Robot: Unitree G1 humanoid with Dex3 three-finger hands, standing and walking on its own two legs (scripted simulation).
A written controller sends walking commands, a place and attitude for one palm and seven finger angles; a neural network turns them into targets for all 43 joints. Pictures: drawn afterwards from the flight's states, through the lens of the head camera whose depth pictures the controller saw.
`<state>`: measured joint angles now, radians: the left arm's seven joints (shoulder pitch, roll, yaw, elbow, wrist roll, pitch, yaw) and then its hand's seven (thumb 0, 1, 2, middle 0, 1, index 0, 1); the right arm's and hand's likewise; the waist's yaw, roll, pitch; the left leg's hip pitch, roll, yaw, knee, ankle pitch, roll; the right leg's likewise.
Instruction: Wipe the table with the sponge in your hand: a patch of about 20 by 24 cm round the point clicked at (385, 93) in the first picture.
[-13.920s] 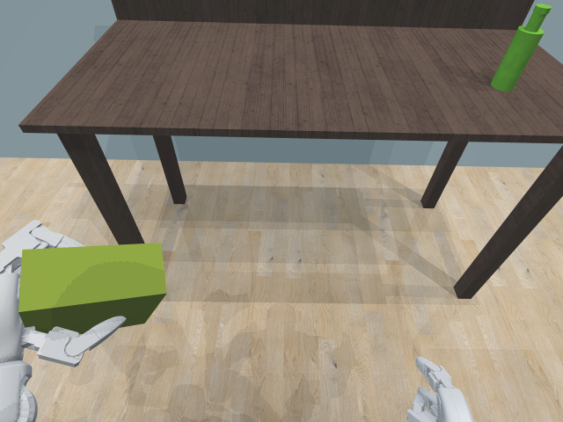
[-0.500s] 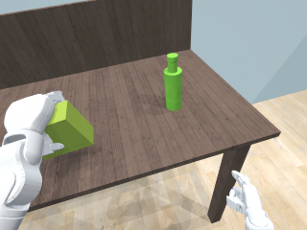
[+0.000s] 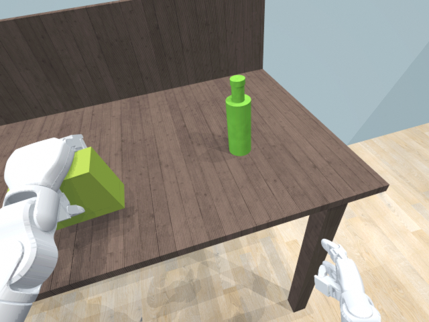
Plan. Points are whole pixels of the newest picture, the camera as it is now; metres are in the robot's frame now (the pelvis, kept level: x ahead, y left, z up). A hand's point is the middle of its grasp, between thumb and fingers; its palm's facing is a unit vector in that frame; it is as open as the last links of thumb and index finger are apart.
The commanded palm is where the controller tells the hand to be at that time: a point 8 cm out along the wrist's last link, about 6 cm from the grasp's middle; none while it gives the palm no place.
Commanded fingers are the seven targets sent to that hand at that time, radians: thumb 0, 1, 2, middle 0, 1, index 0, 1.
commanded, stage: move the sponge above the wiping area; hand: left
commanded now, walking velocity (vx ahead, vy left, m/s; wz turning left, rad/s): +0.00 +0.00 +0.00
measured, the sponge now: (79, 196) +0.25 +0.29 +0.14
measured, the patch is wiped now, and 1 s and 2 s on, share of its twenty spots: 0.00 0.00 0.00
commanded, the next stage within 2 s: none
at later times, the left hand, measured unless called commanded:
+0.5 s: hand (59, 188) +0.25 +0.32 +0.17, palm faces +0.11 -0.04 -0.99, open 9.9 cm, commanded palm +0.20 +0.30 +0.24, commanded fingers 0.00 0.10 1.30 -1.20 -1.60 -1.20 -1.60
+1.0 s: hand (61, 193) +0.24 +0.31 +0.16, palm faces +0.11 -0.06 -0.99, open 9.9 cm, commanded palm +0.20 +0.31 +0.25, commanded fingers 0.00 0.10 1.30 -1.20 -1.60 -1.20 -1.60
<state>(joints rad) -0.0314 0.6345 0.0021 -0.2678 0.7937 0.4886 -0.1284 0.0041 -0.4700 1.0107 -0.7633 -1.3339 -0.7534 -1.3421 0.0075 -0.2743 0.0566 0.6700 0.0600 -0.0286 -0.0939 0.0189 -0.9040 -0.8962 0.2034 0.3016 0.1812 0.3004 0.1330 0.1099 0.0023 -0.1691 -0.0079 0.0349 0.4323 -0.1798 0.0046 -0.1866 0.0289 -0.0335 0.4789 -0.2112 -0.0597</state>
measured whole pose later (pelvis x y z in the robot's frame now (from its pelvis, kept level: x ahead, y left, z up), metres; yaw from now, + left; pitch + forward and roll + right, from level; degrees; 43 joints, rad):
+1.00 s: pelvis +0.00 +0.01 +0.00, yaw +1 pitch -5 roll +1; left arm 0.00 0.62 -0.01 -0.23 0.82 0.45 -0.15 0.00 -0.47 1.01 -0.76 -1.33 -0.75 -1.34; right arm 0.03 -0.29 0.03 0.67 0.06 -0.05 -0.10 0.02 -0.90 -0.90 0.20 0.30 0.21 0.32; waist 0.14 0.11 0.01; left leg -0.16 -0.02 0.02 0.43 -0.18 0.02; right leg -0.17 0.02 -0.04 0.46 -0.21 -0.05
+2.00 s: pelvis +0.00 +0.00 +0.00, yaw +1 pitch -6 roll +1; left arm 0.02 0.66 0.01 -0.27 0.79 0.40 -0.15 0.00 -0.47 1.01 -0.76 -1.33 -0.75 -1.34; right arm 0.04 -0.28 0.04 0.68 0.06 -0.06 -0.12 0.02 -0.90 -0.90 0.20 0.30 0.19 0.31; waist 0.16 0.11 0.01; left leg -0.17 -0.01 0.02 0.45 -0.19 0.01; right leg -0.17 0.03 -0.05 0.48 -0.22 -0.06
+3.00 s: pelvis -0.01 +0.00 +0.00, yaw +1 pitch -6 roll +1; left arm 0.02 0.64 0.04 -0.30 0.78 0.48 -0.14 0.00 -0.47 1.02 -0.76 -1.33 -0.75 -1.34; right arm 0.01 -0.27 0.05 0.68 0.07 -0.02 -0.10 0.02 -0.90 -0.90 0.20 0.30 0.15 0.28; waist 0.15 0.12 -0.01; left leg -0.18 -0.01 0.02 0.45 -0.18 0.00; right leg -0.19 0.03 -0.04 0.49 -0.21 -0.06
